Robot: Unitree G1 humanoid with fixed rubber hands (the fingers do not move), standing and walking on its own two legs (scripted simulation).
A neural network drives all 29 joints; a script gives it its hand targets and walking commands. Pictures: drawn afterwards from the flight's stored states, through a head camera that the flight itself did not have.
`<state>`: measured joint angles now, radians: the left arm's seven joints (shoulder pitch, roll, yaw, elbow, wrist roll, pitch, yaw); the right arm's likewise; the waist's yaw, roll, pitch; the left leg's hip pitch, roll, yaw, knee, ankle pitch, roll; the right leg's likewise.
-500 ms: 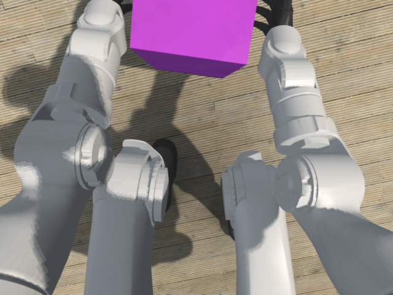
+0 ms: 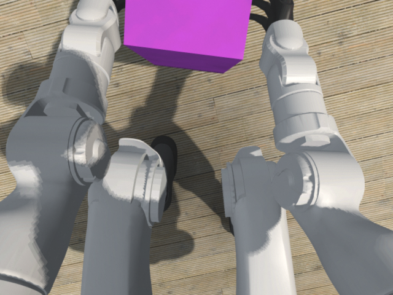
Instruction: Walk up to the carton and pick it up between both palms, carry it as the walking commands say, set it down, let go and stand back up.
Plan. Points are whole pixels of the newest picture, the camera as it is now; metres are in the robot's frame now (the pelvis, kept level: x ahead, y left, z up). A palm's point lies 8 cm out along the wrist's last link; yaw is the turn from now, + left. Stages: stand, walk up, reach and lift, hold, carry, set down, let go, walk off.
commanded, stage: set down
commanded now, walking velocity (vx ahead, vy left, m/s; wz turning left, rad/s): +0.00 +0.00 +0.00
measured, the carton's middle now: (191, 16) +0.53 +0.06 -0.24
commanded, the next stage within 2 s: none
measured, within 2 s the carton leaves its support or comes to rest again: neither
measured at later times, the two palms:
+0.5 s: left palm (101, 8) +0.51 +0.20 -0.18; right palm (291, 20) +0.53 -0.09 -0.17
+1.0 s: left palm out of the picture +0.52 +0.22 -0.14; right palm (312, 8) +0.53 -0.11 -0.13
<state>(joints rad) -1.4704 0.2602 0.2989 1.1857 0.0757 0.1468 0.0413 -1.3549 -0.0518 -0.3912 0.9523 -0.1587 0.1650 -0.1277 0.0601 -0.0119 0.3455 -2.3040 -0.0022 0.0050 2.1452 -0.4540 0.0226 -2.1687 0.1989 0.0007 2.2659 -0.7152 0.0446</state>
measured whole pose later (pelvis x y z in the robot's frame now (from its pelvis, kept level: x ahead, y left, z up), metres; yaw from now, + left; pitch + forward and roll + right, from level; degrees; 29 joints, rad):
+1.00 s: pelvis -0.01 +0.00 +0.03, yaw +0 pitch +29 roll -2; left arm -1.42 0.39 0.16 0.95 -0.20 0.13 0.11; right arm -1.38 -0.25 -0.09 0.83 0.19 0.18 -0.20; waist 0.04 -0.03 0.52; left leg -2.15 -0.02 -0.01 2.07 -0.43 0.01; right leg -2.01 0.13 -0.04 2.18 -0.68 0.01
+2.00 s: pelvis +0.05 +0.01 +0.29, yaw +2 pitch +43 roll -3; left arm -1.02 0.20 0.31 0.87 0.07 0.12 0.03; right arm -0.99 -0.12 -0.30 0.83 -0.04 0.12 -0.08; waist 0.01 0.01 -0.06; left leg -1.54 -0.04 -0.04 1.04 -0.24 0.02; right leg -1.43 0.09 0.04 1.09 -0.41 0.01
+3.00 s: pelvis +0.12 +0.01 +0.41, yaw +3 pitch +2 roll +1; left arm 0.26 0.22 0.04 0.42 0.00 0.05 -0.05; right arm 0.23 -0.22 -0.04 0.46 -0.01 0.05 0.07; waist 0.00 -0.02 0.04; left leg -0.27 -0.06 -0.03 0.42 -0.18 0.02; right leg -0.16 0.04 0.10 0.45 -0.31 -0.02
